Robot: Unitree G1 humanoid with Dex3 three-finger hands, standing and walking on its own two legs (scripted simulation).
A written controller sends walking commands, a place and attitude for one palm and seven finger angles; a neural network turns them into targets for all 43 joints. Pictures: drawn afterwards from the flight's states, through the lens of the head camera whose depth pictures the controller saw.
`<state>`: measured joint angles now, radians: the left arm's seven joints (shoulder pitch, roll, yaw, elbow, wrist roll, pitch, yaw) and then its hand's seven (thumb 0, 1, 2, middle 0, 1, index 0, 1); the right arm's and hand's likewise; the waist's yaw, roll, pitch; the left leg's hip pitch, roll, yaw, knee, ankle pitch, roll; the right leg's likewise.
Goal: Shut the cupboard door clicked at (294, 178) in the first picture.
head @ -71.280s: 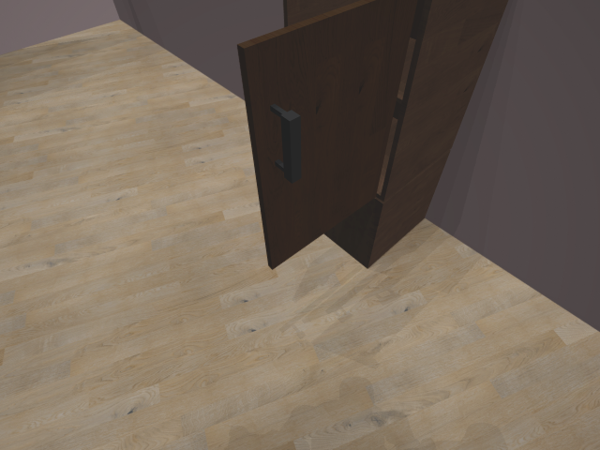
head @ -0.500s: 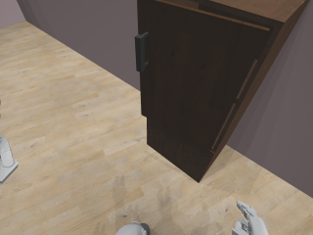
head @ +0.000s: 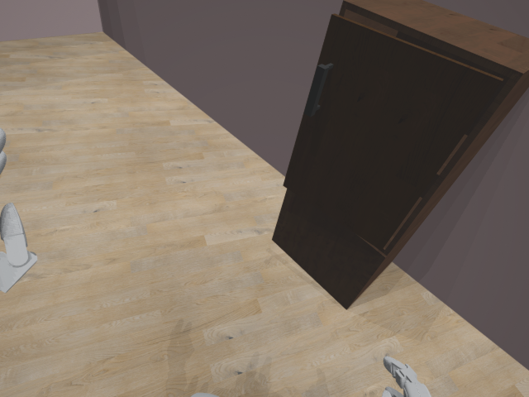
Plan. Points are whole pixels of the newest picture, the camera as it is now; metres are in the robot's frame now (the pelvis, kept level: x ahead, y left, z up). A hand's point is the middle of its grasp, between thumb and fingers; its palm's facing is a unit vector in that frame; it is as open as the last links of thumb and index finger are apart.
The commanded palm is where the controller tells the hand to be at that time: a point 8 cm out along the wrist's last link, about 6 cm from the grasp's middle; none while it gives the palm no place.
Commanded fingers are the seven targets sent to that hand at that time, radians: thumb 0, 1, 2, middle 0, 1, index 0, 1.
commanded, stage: stop stepping back and stand still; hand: left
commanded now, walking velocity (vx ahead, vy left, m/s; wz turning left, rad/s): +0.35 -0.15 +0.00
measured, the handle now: (319, 89) +0.89 +0.00 +0.09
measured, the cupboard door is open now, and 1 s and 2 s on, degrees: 8 8 8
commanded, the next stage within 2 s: let the arm hang, fingers relaxed in 0.90 s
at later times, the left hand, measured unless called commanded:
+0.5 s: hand out of the picture +0.08 +0.39 +0.21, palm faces +0.47 -0.83 -0.29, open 7.4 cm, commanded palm +0.02 +0.41 +0.20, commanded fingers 0.00 0.90 0.90 -0.20 -0.30 -0.20 -0.30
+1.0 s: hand out of the picture +0.05 +0.41 +0.18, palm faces +0.39 -0.80 -0.45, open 7.4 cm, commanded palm none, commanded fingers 0.00 0.90 0.90 -0.20 -0.30 -0.20 -0.30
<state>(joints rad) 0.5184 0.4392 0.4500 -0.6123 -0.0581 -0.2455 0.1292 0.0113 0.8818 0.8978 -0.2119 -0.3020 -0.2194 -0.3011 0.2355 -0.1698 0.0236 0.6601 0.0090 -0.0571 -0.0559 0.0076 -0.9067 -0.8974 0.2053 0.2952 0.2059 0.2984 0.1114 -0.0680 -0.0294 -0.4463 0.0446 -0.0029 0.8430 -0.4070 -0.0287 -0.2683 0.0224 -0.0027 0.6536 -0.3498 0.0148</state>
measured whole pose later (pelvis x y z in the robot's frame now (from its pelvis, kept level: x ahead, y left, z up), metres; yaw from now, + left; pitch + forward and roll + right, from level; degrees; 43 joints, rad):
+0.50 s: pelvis -0.15 +0.13 +0.00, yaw -7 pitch -4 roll -2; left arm 0.38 0.47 0.46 -0.44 -0.06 -0.15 0.19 0.01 0.88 0.90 -0.21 -0.30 -0.22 -0.30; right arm 0.27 -0.21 0.00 0.65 0.01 0.01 -0.07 0.01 -0.91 -0.90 0.20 0.30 0.21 0.30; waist 0.00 -0.06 -0.07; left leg -0.39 0.13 0.02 0.85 -0.47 0.00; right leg -0.23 -0.03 -0.12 0.72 -0.46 -0.04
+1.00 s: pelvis -0.17 +0.15 +0.01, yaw -8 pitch -1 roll -1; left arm 0.55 0.40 0.42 -0.44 -0.05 -0.14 0.18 0.01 0.89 0.90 -0.21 -0.30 -0.22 -0.30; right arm 0.24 -0.21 0.00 0.67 0.02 -0.01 -0.07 0.01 -0.91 -0.90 0.21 0.30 0.21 0.30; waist 0.02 0.02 -0.01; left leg -0.47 0.07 0.09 0.87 -0.37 0.00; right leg -0.12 0.00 -0.10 0.55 -0.40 -0.03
